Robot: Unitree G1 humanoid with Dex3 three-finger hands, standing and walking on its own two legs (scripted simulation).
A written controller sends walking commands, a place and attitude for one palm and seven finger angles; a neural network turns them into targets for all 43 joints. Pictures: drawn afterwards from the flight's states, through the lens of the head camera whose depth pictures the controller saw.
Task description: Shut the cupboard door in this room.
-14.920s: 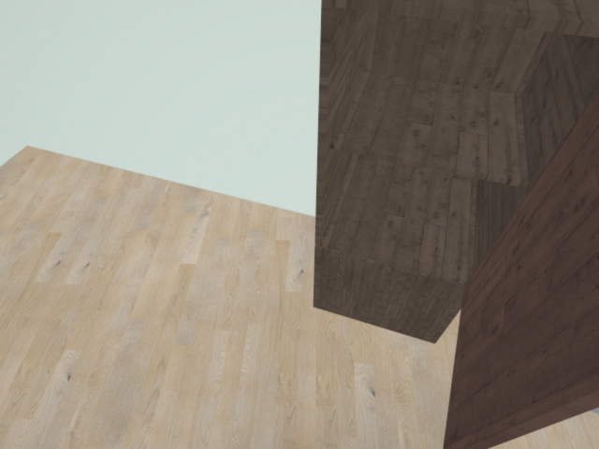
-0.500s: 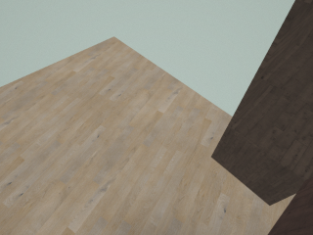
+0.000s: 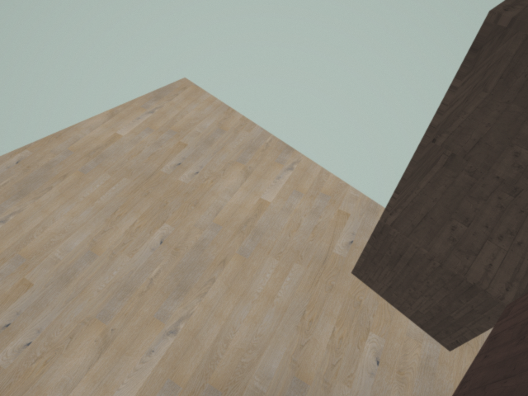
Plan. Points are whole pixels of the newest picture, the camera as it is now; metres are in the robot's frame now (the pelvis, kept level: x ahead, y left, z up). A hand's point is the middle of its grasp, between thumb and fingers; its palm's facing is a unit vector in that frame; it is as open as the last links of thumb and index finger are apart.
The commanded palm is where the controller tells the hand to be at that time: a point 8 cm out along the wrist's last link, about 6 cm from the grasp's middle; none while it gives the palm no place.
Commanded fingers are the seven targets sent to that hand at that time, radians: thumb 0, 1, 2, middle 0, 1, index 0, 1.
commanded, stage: turn or walk to find it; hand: left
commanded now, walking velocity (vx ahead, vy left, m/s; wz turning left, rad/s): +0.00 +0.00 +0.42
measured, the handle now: out of the picture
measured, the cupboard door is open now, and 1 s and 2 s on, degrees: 87 87 87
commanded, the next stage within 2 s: stand and wait in 0.20 s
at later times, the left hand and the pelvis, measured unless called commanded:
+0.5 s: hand out of the picture -0.03 +0.21 -0.19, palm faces +0.18 -0.97 -0.19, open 7.4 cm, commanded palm none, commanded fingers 0.00 0.90 0.90 -0.20 -0.30 -0.20 -0.30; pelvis -0.04 +0.02 -0.01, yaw +8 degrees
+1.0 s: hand out of the picture -0.07 +0.17 -0.16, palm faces +0.31 -0.91 -0.26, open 7.4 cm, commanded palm none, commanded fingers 0.00 0.90 0.90 -0.20 -0.30 -0.20 -0.30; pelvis -0.06 -0.03 +0.00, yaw +18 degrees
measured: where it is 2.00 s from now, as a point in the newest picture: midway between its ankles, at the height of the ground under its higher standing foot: outside the picture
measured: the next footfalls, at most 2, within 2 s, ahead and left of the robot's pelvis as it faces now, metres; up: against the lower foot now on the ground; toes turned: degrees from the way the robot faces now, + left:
right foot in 0.80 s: -0.01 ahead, -0.12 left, +0.00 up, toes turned +9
left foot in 1.24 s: -0.12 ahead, +0.11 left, +0.00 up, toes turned +31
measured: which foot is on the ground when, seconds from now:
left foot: down 0.00-0.82, up 0.84-1.00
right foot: down 0.00-0.38, up 0.40-0.78, down 0.80-1.00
